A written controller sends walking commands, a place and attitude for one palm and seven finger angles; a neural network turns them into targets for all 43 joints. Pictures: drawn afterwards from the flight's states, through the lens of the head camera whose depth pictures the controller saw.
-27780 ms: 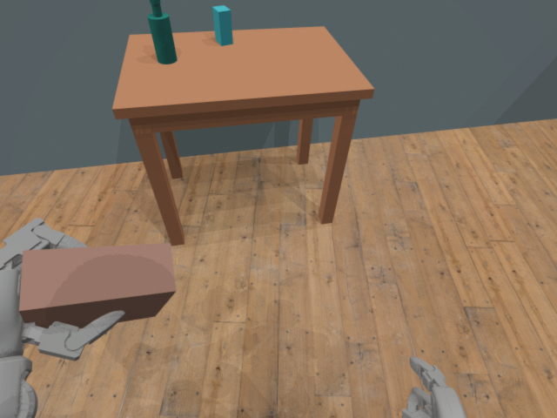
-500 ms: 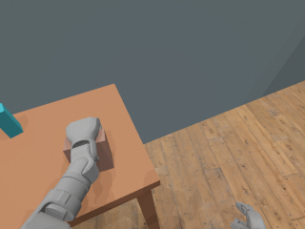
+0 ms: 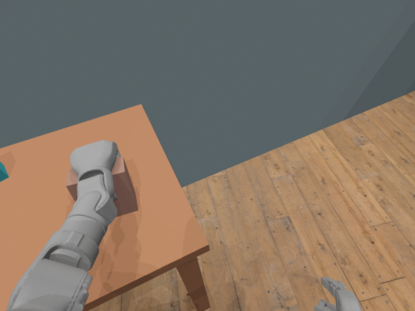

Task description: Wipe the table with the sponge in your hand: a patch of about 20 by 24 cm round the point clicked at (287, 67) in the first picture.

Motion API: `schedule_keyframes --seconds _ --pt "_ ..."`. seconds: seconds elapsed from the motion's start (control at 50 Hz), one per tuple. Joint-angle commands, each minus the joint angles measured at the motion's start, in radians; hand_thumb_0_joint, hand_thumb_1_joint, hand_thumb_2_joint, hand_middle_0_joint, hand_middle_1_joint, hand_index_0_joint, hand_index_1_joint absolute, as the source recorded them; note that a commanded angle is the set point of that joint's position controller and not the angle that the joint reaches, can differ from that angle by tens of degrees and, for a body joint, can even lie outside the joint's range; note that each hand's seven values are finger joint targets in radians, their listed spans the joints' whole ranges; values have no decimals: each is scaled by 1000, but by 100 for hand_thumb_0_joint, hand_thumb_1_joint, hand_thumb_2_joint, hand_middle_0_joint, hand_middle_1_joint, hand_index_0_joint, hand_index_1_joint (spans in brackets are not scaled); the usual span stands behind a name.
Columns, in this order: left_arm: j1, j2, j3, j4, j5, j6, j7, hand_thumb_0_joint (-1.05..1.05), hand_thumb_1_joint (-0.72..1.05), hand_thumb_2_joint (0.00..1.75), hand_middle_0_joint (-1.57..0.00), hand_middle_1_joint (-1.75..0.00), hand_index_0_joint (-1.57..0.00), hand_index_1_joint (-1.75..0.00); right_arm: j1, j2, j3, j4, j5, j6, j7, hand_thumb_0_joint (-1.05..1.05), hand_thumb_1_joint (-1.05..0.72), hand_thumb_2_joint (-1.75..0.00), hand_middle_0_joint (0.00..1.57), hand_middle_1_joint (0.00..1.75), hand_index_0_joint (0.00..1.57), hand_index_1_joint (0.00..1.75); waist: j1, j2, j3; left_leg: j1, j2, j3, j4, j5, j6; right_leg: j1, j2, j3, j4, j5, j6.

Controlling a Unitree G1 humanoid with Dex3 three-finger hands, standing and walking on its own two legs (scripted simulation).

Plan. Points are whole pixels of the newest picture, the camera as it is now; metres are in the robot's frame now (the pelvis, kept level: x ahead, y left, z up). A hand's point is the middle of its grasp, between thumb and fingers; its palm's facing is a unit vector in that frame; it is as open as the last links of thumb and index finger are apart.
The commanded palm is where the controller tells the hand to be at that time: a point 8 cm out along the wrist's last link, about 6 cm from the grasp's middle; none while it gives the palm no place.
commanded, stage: wipe forward along the third lane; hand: left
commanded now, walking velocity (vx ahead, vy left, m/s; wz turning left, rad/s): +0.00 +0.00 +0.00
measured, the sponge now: (108, 197) +0.37 +0.26 -0.01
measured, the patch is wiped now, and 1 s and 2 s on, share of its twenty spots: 0.90 0.95 0.95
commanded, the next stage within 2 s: wipe back along the third lane in 0.34 s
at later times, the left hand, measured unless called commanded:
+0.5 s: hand (102, 162) +0.42 +0.27 +0.05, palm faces -0.11 -0.02 -0.99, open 9.5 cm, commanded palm +0.40 +0.27 +0.08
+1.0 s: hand (100, 169) +0.40 +0.27 +0.05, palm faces -0.02 -0.05 -1.00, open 9.6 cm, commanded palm +0.35 +0.25 +0.08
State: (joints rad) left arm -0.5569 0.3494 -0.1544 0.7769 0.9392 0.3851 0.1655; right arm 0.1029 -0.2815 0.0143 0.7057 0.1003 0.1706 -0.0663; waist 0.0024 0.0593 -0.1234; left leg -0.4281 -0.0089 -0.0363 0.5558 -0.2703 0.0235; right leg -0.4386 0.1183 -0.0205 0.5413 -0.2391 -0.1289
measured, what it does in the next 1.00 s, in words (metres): shifts its weight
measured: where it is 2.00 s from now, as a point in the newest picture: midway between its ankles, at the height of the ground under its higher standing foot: outside the picture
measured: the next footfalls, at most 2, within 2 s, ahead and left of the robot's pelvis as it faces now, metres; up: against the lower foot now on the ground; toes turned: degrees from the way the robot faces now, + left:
none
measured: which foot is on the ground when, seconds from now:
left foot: down 0.00-1.00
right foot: down 0.00-1.00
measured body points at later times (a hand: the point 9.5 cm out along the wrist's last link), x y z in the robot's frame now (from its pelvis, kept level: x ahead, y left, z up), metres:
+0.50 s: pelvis +0.00 +0.02 +0.00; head +0.04 +0.00 +0.45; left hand +0.42 +0.26 +0.10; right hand +0.12 -0.24 -0.14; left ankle +0.01 +0.14 -0.73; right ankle +0.01 -0.03 -0.73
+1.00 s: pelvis +0.02 +0.06 +0.01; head +0.02 +0.05 +0.46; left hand +0.40 +0.26 +0.10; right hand +0.21 -0.17 -0.10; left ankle +0.01 +0.14 -0.73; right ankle +0.01 -0.03 -0.73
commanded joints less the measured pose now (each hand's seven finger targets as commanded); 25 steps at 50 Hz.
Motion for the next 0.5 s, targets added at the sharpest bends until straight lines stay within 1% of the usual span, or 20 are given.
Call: schedule_keyframes --seconds 0.0,0.02,0.04,0.06,0.08,0.1,0.12,0.14,0.16,0.18,0.22,0.26,0.3,0.32,0.34,0.36,0.42,0.44,0.46,0.48 --pt "-327 266 66 -20 67 3 44 0 10 130 -120 -160 -120 -160 -89 -116 -37 -131 2 -37 -11 0 -90 -90 20 30 20 30 -24 -132 -207 -107 -31 21 -26 29 27 271 -145 225 -120 148 98" --pt "-339 275 64 -9 69 -6 44 0 10 130 -120 -160 -120 -160 -76 -118 -36 -130 1 -36 -13 0 -90 -90 20 30 20 30 -30 -122 -203 -115 -31 23 -22 26 29 269 -147 222 -120 146 101" --pt "-336 286 77 19 75 -10 47 0 10 130 -120 -160 -120 -160 -67 -120 -38 -124 1 -37 -12 0 -90 -90 20 30 20 30 -29 -136 -204 -120 -29 21 -19 32 30 265 -145 216 -114 162 100" --pt "-335 265 65 22 73 -17 48 0 10 130 -120 -160 -120 -160 -66 -120 -39 -124 0 -38 -11 0 -90 -90 20 30 20 30 -33 -133 -204 -119 -27 26 -17 38 29 265 -149 215 -111 193 101" --pt "-312 281 83 34 73 -19 52 0 10 130 -120 -160 -120 -160 -59 -121 -39 -124 0 -36 -8 0 -90 -90 20 30 20 30 -22 -138 -220 -124 -30 22 -19 42 28 274 -144 210 -106 202 99" --pt "-346 254 62 23 70 -28 51 0 10 130 -120 -160 -120 -160 -62 -117 -40 -130 3 -37 -6 0 -90 -90 20 30 20 30 -29 -124 -232 -116 -30 21 -26 53 29 268 -138 191 -99 209 98" --pt "-330 261 73 35 70 -32 57 0 10 130 -120 -160 -120 -160 -47 -119 -44 -127 0 -39 -5 0 -90 -90 20 30 20 30 -24 -128 -244 -108 -28 24 -21 61 31 271 -136 185 -94 221 98" --pt "-326 245 62 37 64 -34 60 0 10 130 -120 -160 -120 -160 -45 -118 -44 -131 0 -39 -3 0 -90 -90 20 30 20 30 -28 -130 -245 -106 -27 30 -21 62 32 272 -139 183 -99 233 101" --pt "-336 270 78 52 63 -33 63 0 10 130 -120 -160 -120 -160 -41 -122 -43 -126 1 -36 -2 0 -90 -90 20 30 20 30 -30 -133 -235 -116 -27 28 -21 56 31 268 -139 187 -102 228 102" --pt "-363 258 65 53 62 -34 65 0 10 130 -120 -160 -120 -160 -39 -123 -44 -123 0 -37 -2 0 -90 -90 20 30 20 30 -40 -140 -231 -121 -26 29 -18 55 32 265 -142 190 -101 240 104" --pt "-375 274 81 68 60 -40 72 0 10 130 -120 -160 -120 -160 -26 -126 -48 -117 0 -38 -1 0 -90 -90 20 30 20 30 -43 -154 -235 -122 -25 28 -23 54 34 259 -136 178 -101 228 105" --pt "-397 253 59 75 73 -42 78 0 10 130 -120 -160 -120 -160 -20 -126 -48 -112 -1 -37 2 0 -90 -90 20 30 20 30 -50 -138 -233 -109 -25 29 -21 64 35 234 -132 167 -96 240 100" --pt "-396 248 66 77 77 -46 83 0 10 130 -120 -160 -120 -160 -12 -123 -53 -111 -3 -38 8 0 -90 -90 20 30 20 30 -42 -121 -262 -101 -27 26 -21 93 36 247 -127 156 -84 280 94" --pt "-377 259 76 95 84 -44 89 0 10 130 -120 -160 -120 -160 -1 -125 -54 -107 -5 -36 9 0 -90 -90 20 30 20 30 -38 -122 -261 -101 -27 27 -20 89 36 238 -124 145 -82 258 95" --pt "-400 227 46 95 84 -44 91 0 10 130 -120 -160 -120 -160 -2 -122 -54 -107 -6 -36 9 0 -90 -90 20 30 20 30 -51 -115 -249 -96 -25 32 -18 85 36 221 -126 146 -85 259 96" --pt "-401 238 56 114 84 -40 94 0 10 130 -120 -160 -120 -160 4 -124 -54 -102 -5 -35 10 0 -90 -90 20 30 20 30 -52 -130 -233 -105 -24 30 -15 75 36 212 -125 148 -90 250 96" --pt "-431 255 69 137 78 -32 104 0 10 130 -120 -160 -120 -160 10 -126 -54 -97 -6 -34 11 0 -90 -90 20 30 20 30 -54 -144 -241 -111 -23 26 -24 65 35 207 -121 133 -86 217 97" --pt "-411 221 51 129 70 -32 105 0 10 130 -120 -160 -120 -160 5 -121 -55 -105 -6 -35 12 0 -90 -90 20 30 20 30 -46 -138 -254 -106 -24 32 -23 70 35 218 -123 134 -89 225 99" --pt "-385 208 49 135 68 -30 106 0 10 130 -120 -160 -120 -160 2 -119 -55 -106 -5 -34 14 0 -90 -90 20 30 20 30 -42 -142 -251 -102 -24 30 -26 68 34 215 -122 130 -92 216 97" --pt "-381 188 40 119 64 -32 107 0 10 130 -120 -160 -120 -160 -2 -116 -56 -110 -7 -34 15 0 -90 -90 20 30 20 30 -37 -119 -267 -83 -22 35 -26 82 34 220 -123 130 -91 237 95"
